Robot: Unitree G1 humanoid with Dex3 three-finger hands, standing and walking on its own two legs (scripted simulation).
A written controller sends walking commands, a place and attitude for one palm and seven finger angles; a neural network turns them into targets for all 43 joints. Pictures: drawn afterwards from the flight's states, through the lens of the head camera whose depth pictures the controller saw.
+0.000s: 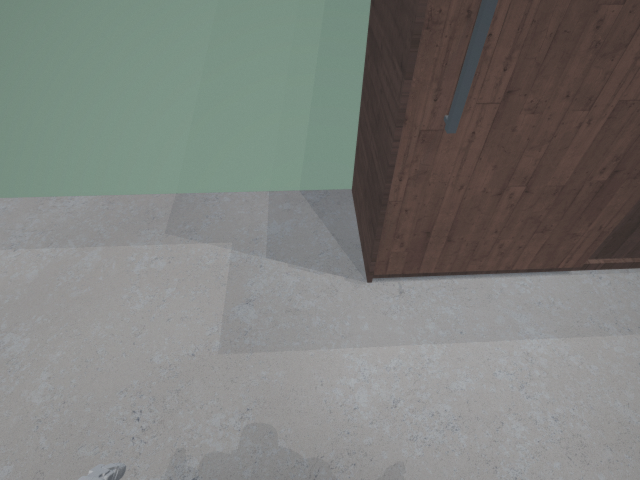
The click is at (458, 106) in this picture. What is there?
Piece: wardrobe's sliding door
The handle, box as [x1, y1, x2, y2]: [444, 0, 497, 132]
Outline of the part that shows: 497,0 482,0 450,111 448,115 444,116 444,120 446,123 445,129 447,132 455,132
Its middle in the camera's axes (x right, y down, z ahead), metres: +0.32 -0.38 +0.86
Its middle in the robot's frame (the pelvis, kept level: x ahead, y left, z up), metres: +0.93 -0.27 +0.09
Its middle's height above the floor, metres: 0.86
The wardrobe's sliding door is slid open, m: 0.00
